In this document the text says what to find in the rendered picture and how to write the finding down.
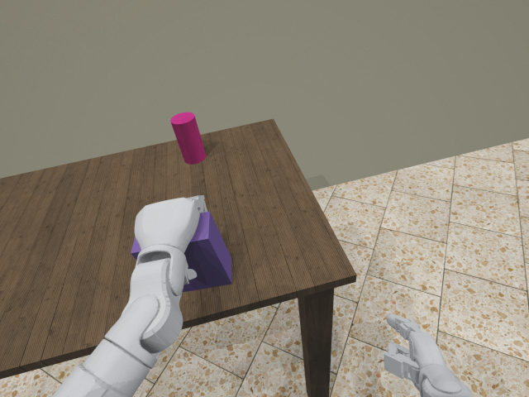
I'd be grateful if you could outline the sponge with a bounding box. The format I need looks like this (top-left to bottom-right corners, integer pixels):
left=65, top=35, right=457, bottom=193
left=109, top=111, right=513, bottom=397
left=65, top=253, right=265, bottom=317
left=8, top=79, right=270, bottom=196
left=131, top=212, right=232, bottom=292

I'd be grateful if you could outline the table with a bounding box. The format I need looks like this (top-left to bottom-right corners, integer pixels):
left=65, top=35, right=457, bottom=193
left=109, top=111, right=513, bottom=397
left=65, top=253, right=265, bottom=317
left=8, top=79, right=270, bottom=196
left=0, top=119, right=357, bottom=397

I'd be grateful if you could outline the right robot forearm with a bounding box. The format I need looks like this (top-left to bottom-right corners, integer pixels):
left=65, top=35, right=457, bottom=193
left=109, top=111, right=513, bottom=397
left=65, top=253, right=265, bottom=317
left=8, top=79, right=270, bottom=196
left=419, top=364, right=472, bottom=397

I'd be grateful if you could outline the left robot forearm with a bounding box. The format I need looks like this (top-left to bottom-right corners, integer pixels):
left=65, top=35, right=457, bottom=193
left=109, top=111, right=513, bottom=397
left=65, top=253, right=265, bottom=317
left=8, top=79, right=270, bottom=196
left=51, top=245, right=186, bottom=397

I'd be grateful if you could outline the robot left hand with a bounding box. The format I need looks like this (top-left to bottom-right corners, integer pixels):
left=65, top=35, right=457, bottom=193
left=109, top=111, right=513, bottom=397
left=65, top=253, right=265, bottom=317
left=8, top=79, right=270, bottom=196
left=135, top=195, right=207, bottom=285

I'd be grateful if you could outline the robot right hand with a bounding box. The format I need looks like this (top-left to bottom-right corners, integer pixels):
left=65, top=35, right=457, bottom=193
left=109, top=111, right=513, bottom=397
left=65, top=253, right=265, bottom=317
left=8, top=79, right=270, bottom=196
left=384, top=313, right=447, bottom=390

